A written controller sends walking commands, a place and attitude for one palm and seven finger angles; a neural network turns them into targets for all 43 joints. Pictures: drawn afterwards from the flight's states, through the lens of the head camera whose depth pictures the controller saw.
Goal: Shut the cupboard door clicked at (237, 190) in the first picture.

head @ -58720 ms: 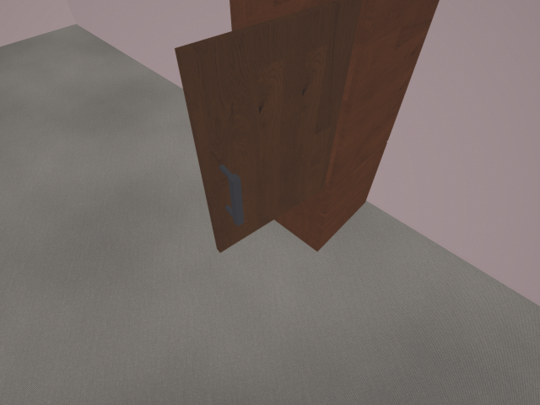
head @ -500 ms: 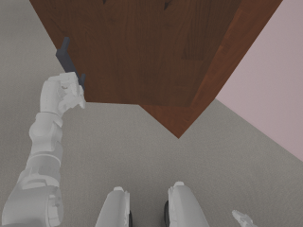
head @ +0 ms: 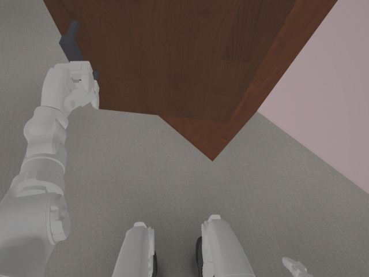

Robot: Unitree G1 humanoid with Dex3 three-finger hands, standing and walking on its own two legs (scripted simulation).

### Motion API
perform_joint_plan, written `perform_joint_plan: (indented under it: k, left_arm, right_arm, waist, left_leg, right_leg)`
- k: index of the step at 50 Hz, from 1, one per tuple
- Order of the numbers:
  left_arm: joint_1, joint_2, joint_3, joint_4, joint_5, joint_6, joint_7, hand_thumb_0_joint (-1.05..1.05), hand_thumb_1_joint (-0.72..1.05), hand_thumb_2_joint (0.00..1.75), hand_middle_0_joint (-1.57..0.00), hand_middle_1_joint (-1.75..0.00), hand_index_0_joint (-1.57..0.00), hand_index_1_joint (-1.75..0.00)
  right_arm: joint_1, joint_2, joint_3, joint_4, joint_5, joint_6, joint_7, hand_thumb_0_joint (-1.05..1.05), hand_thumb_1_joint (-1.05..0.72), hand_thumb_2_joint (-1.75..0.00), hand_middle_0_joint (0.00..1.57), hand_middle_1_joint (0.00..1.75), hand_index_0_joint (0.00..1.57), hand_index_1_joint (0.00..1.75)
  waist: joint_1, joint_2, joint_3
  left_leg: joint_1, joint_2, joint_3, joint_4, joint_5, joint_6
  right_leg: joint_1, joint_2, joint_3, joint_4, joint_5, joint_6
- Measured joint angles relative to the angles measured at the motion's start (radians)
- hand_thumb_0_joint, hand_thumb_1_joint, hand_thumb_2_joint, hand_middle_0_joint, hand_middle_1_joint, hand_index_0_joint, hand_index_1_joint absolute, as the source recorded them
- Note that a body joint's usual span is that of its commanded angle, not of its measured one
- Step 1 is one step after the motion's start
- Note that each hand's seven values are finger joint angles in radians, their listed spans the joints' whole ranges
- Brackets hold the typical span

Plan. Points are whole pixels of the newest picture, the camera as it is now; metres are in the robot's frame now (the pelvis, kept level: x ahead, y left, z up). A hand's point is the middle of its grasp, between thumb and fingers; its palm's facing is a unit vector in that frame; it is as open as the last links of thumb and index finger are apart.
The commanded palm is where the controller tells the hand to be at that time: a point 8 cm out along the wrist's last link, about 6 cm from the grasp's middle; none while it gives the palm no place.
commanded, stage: push the door shut along its arc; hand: left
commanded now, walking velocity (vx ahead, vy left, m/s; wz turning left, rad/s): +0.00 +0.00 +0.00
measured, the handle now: (84, 62) +0.56 +0.20 +0.04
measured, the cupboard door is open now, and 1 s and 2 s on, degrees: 37 27 21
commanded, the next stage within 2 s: pull the fist back off the door in 1.06 s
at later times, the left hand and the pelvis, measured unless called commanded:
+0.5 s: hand (117, 67) +0.54 +0.12 +0.05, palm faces -0.31 -0.95 -0.04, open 3.1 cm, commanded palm +0.55 +0.16 +0.05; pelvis +0.00 +0.00 -0.01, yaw -1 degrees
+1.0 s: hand (130, 52) +0.58 +0.10 +0.05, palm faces -0.39 -0.92 -0.04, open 3.1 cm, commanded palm +0.61 +0.11 +0.05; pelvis +0.00 -0.01 -0.03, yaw -2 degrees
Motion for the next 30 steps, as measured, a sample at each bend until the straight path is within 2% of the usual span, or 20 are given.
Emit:
perform_joint_plan:
  k: [9,19,30]
  left_arm:
    - [-0.088,0.033,-0.017,0.049,0.021,0.029,-0.018,0.02,0.90,0.90,-1.30,-1.50,-1.32,-1.50]
    - [-0.212,0.079,-0.026,0.120,0.069,0.066,-0.020,0.02,0.90,0.90,-1.30,-1.50,-1.31,-1.50]
    - [-0.318,0.131,0.002,0.158,0.112,0.123,-0.037,0.02,0.90,0.90,-1.30,-1.50,-1.30,-1.49]
  right_arm:
    - [0.032,0.000,0.006,0.022,-0.004,0.005,0.004,0.00,-0.91,-0.90,0.20,0.30,0.20,0.30]
    - [0.042,-0.003,0.017,0.023,-0.011,-0.002,0.007,0.00,-0.91,-0.90,0.20,0.30,0.20,0.30]
    - [0.052,0.003,0.034,0.004,-0.017,-0.006,0.009,0.00,-0.91,-0.90,0.20,0.30,0.20,0.30]
  waist:
    - [-0.027,0.006,0.004]
    - [-0.074,0.012,0.008]
    - [-0.117,0.022,0.014]
  left_leg:
    - [-0.033,0.001,-0.007,0.010,0.004,0.001]
    - [-0.079,0.008,-0.013,0.032,0.001,0.001]
    - [-0.129,0.024,-0.008,0.061,-0.011,-0.001]
  right_leg:
    - [-0.026,0.002,-0.007,-0.001,0.008,0.001]
    - [-0.069,0.009,-0.011,0.012,0.011,0.000]
    - [-0.127,0.024,-0.005,0.039,0.008,-0.003]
